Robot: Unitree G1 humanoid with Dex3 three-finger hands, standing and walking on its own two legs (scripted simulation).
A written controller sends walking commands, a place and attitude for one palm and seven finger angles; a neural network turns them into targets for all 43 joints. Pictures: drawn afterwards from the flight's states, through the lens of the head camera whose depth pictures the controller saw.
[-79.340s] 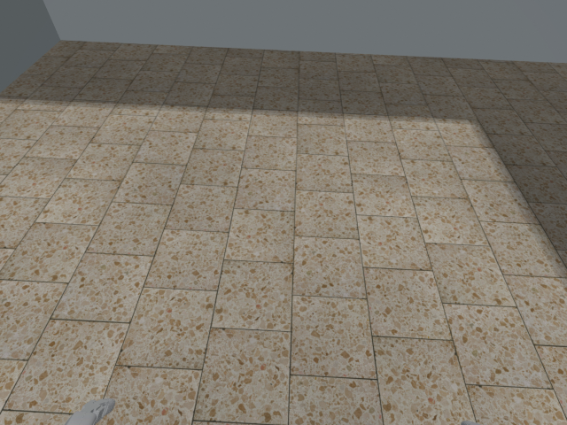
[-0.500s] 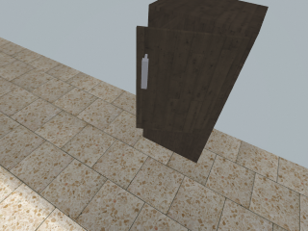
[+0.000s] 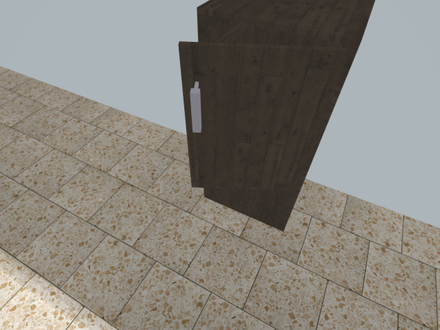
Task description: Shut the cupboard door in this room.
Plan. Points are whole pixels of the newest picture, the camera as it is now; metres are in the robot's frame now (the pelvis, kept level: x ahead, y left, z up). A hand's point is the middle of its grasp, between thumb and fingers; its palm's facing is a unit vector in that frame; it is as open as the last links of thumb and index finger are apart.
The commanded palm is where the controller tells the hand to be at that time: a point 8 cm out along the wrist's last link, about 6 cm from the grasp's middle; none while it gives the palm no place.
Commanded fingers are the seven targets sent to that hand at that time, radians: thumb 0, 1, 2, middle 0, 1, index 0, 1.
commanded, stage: shuffle to correct the standing spot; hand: left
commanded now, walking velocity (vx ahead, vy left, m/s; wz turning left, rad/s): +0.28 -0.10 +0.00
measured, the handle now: (196, 107) +0.69 +0.12 +0.01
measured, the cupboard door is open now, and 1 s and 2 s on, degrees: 25 25 25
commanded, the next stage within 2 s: come to a stop and stand still in 0.84 s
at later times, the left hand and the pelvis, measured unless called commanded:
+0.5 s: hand out of the picture +0.06 +0.17 -0.19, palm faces +0.02 -0.99 -0.13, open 7.4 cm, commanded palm none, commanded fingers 0.00 0.90 0.90 -0.20 -0.30 -0.20 -0.30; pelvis +0.09 +0.00 -0.01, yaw -1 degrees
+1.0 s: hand (181, 275) +0.28 +0.11 -0.19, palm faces +0.07 -0.98 -0.16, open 7.2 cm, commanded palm none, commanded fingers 0.00 0.90 0.90 -0.20 -0.30 -0.20 -0.30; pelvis +0.24 -0.07 -0.01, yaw +1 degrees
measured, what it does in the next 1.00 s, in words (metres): walks ahead: right foot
